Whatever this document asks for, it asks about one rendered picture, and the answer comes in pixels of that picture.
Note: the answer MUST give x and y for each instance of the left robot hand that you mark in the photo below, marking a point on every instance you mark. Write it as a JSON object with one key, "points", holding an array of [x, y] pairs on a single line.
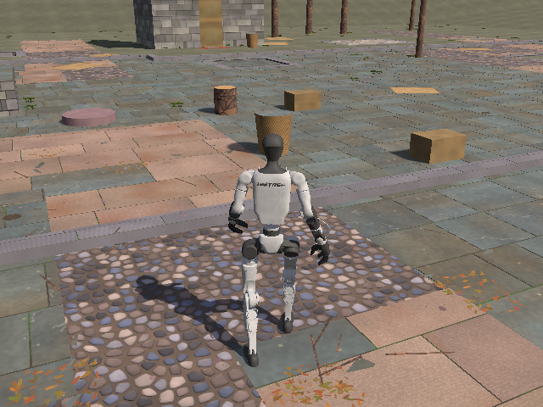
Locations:
{"points": [[235, 229]]}

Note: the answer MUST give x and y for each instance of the robot right upper arm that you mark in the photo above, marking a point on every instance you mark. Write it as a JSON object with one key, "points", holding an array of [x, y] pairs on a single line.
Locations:
{"points": [[298, 179]]}

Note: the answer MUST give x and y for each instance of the left robot forearm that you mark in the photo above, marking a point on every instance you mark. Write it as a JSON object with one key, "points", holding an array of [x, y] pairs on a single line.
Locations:
{"points": [[233, 218]]}

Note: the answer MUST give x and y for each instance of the robot left shin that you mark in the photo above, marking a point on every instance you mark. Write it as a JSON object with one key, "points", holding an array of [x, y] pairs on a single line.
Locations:
{"points": [[250, 323]]}

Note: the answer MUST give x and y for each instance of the robot right thigh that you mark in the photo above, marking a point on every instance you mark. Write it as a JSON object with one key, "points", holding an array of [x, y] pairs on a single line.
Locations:
{"points": [[290, 255]]}

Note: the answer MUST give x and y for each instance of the right robot forearm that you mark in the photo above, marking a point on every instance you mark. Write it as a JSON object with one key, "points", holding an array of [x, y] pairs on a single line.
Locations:
{"points": [[316, 229]]}

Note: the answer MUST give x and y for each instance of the robot left upper arm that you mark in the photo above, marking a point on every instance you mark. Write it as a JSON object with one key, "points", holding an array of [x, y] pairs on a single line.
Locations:
{"points": [[244, 179]]}

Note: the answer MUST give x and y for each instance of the right robot hand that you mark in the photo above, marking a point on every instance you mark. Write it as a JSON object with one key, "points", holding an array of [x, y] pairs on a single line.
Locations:
{"points": [[325, 251]]}

